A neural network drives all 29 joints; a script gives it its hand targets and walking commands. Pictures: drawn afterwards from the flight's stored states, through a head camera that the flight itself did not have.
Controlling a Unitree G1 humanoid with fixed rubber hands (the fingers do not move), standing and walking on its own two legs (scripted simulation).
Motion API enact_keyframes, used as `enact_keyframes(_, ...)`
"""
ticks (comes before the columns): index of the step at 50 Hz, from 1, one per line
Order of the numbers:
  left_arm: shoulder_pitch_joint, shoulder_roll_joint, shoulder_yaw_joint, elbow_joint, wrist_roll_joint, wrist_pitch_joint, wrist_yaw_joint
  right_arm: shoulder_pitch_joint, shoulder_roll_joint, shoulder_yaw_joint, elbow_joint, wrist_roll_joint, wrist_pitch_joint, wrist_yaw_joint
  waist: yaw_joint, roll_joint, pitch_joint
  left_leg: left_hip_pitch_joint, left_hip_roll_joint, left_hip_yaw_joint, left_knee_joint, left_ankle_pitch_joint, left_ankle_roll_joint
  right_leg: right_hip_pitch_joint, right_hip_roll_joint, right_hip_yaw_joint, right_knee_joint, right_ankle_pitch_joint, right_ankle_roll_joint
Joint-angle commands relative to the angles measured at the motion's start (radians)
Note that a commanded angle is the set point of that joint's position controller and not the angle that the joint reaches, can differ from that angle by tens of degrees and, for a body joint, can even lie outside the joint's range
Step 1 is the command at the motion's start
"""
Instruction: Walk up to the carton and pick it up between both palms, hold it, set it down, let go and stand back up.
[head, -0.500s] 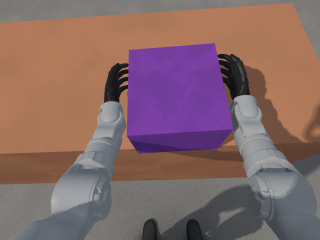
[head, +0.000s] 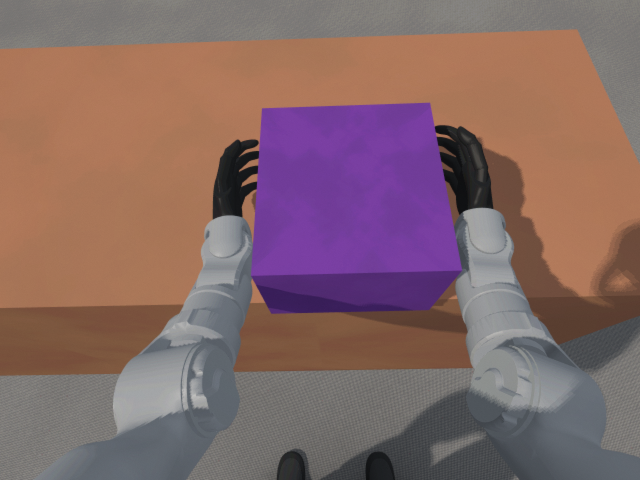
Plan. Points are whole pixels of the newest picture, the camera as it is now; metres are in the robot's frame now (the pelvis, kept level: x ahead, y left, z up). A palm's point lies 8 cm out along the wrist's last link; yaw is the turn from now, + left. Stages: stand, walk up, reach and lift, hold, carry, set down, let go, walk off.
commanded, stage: reach and lift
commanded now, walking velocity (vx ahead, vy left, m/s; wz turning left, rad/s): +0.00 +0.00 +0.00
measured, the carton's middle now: (347, 212) +0.45 -0.02 +0.01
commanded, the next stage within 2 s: none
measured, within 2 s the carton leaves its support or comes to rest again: leaves its support in 1.14 s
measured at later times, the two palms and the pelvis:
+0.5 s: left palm (230, 206) +0.46 +0.13 +0.01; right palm (470, 197) +0.46 -0.17 +0.02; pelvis -0.01 +0.00 +0.00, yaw +0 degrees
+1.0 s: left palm (227, 208) +0.46 +0.13 +0.01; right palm (467, 204) +0.45 -0.17 +0.02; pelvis +0.00 +0.00 +0.00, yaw +1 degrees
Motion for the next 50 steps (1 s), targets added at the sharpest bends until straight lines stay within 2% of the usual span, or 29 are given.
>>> enact_keyframes(1, -0.529, -0.422, -0.221, -0.052, 0.105, -0.022, -0.098, -0.437, 0.472, 0.203, 0.018, -0.101, -0.015, 0.104, 0.002, -0.064, -0.728, 0.415, -0.028, 0.076, 0.162, 0.287, -0.002, 0.409, 0.001, -0.095, 0.131, 0.134, 0.004)
enact_keyframes(2, -0.551, -0.411, -0.208, -0.036, 0.112, -0.023, -0.099, -0.452, 0.464, 0.177, 0.035, -0.119, -0.014, 0.105, -0.003, -0.068, -0.716, 0.396, -0.027, 0.075, 0.154, 0.254, 0.003, 0.399, 0.001, -0.096, 0.125, 0.100, 0.005)
enact_keyframes(3, -0.536, -0.420, -0.216, -0.045, 0.113, -0.021, -0.095, -0.433, 0.466, 0.179, 0.030, -0.113, -0.011, 0.106, 0.006, -0.045, -0.720, 0.406, -0.026, 0.075, 0.152, 0.259, 0.002, 0.389, -0.005, -0.089, 0.123, 0.097, 0.001)
enact_keyframes(4, -0.537, -0.419, -0.215, -0.044, 0.116, -0.021, -0.091, -0.430, 0.468, 0.173, 0.036, -0.112, -0.011, 0.105, 0.000, -0.052, -0.718, 0.412, -0.025, 0.077, 0.167, 0.268, -0.001, 0.375, -0.001, -0.101, 0.118, 0.093, -0.001)
enact_keyframes(5, -0.563, -0.405, -0.203, -0.029, 0.125, -0.019, -0.091, -0.449, 0.454, 0.153, 0.054, -0.126, -0.008, 0.108, 0.002, -0.032, -0.709, 0.400, -0.023, 0.077, 0.159, 0.245, -0.001, 0.358, -0.002, -0.096, 0.110, 0.056, -0.004)
enact_keyframes(6, -0.543, -0.417, -0.216, -0.031, 0.120, -0.016, -0.087, -0.435, 0.461, 0.170, 0.041, -0.113, -0.006, 0.110, 0.005, -0.027, -0.704, 0.419, -0.023, 0.078, 0.169, 0.255, -0.002, 0.348, 0.001, -0.099, 0.107, 0.051, -0.010)
enact_keyframes(8, -0.567, -0.400, -0.203, -0.002, 0.125, -0.015, -0.084, -0.464, 0.455, 0.162, 0.048, -0.118, -0.002, 0.115, 0.016, -0.044, -0.696, 0.402, -0.022, 0.078, 0.171, 0.217, 0.005, 0.326, 0.001, -0.103, 0.109, 0.012, -0.008)
enact_keyframes(11, -0.567, -0.410, -0.209, 0.003, 0.122, -0.010, -0.077, -0.466, 0.449, 0.160, 0.048, -0.117, 0.010, 0.117, 0.014, -0.034, -0.707, 0.382, -0.025, 0.082, 0.166, 0.197, 0.006, 0.329, 0.004, -0.103, 0.117, -0.001, -0.009)
enact_keyframes(17, -0.583, -0.408, -0.214, 0.025, 0.104, -0.023, -0.070, -0.476, 0.454, 0.193, 0.072, -0.095, 0.008, 0.111, 0.007, -0.054, -0.726, 0.382, -0.019, 0.075, 0.192, 0.222, 0.010, 0.350, 0.008, -0.104, 0.137, 0.043, -0.016)
enact_keyframes(20, -0.584, -0.392, -0.217, 0.048, 0.092, -0.030, -0.070, -0.476, 0.456, 0.213, 0.074, -0.086, 0.011, 0.107, 0.016, -0.070, -0.730, 0.337, -0.025, 0.080, 0.191, 0.201, 0.017, 0.386, 0.005, -0.102, 0.156, 0.067, -0.011)
enact_keyframes(22, -0.570, -0.409, -0.232, 0.051, 0.076, -0.038, -0.072, -0.471, 0.479, 0.240, 0.066, -0.066, 0.005, 0.102, 0.018, -0.067, -0.761, 0.317, -0.027, 0.078, 0.201, 0.227, 0.017, 0.424, 0.000, -0.101, 0.179, 0.122, -0.011)
enact_keyframes(26, -0.585, -0.417, -0.257, 0.057, 0.051, -0.045, -0.073, -0.482, 0.488, 0.290, 0.071, -0.026, 0.004, 0.096, 0.020, -0.076, -0.782, 0.316, -0.028, 0.077, 0.215, 0.235, 0.017, 0.438, 0.006, -0.098, 0.206, 0.143, -0.009)
enact_keyframes(29, -0.604, -0.432, -0.298, 0.051, 0.016, -0.041, -0.073, -0.511, 0.469, 0.304, 0.051, -0.004, 0.010, 0.100, 0.002, -0.062, -0.784, 0.344, -0.022, 0.071, 0.244, 0.225, 0.009, 0.404, 0.004, -0.101, 0.212, 0.103, -0.015)
enact_keyframes(38, -0.598, -0.471, -0.393, 0.055, -0.058, -0.063, -0.084, -0.525, 0.521, 0.453, 0.009, 0.094, -0.010, 0.082, -0.008, -0.085, -0.865, 0.327, -0.026, 0.063, 0.314, 0.278, 0.008, 0.500, 0.007, -0.094, 0.328, 0.275, 0.002)
enact_keyframes(40, -0.609, -0.500, -0.438, 0.028, -0.082, -0.064, -0.084, -0.522, 0.517, 0.469, 0.004, 0.117, -0.011, 0.084, -0.023, -0.060, -0.863, 0.368, -0.024, 0.061, 0.335, 0.299, -0.001, 0.490, 0.008, -0.095, 0.344, 0.282, -0.003)
enact_keyframes(41, -0.610, -0.517, -0.447, 0.038, -0.086, -0.057, -0.085, -0.530, 0.519, 0.488, -0.001, 0.131, -0.009, 0.082, -0.015, -0.059, -0.874, 0.384, -0.022, 0.052, 0.362, 0.322, -0.003, 0.475, 0.008, -0.093, 0.354, 0.286, -0.006)
enact_keyframes(43, -0.609, -0.550, -0.491, 0.010, -0.113, -0.053, -0.089, -0.538, 0.532, 0.519, -0.029, 0.145, -0.010, 0.083, -0.028, -0.054, -0.885, 0.423, -0.014, 0.041, 0.396, 0.346, -0.010, 0.439, 0.013, -0.099, 0.364, 0.272, -0.010)
enact_keyframes(45, -0.626, -0.584, -0.532, 0.005, -0.128, -0.048, -0.090, -0.564, 0.556, 0.556, -0.059, 0.164, -0.011, 0.084, -0.024, -0.041, -0.911, 0.449, -0.010, 0.032, 0.436, 0.358, -0.006, 0.416, 0.009, -0.097, 0.388, 0.267, -0.009)
enact_keyframes(46, -0.610, -0.609, -0.568, -0.009, -0.146, -0.047, -0.090, -0.554, 0.573, 0.586, -0.082, 0.174, -0.013, 0.083, -0.025, -0.053, -0.922, 0.455, -0.008, 0.030, 0.457, 0.372, -0.002, 0.408, 0.008, -0.103, 0.408, 0.286, -0.005)
enact_keyframes(47, -0.611, -0.638, -0.600, -0.028, -0.157, -0.044, -0.091, -0.557, 0.581, 0.602, -0.098, 0.189, -0.016, 0.083, -0.034, -0.042, -0.933, 0.487, -0.002, 0.023, 0.475, 0.385, -0.005, 0.400, 0.010, -0.104, 0.421, 0.283, -0.009)
enact_keyframes(50, -0.634, -0.682, -0.663, -0.062, -0.176, -0.027, -0.095, -0.595, 0.612, 0.664, -0.120, 0.227, -0.009, 0.085, -0.032, -0.013, -0.947, 0.528, 0.001, 0.004, 0.541, 0.394, -0.007, 0.344, 0.017, -0.102, 0.463, 0.256, -0.009)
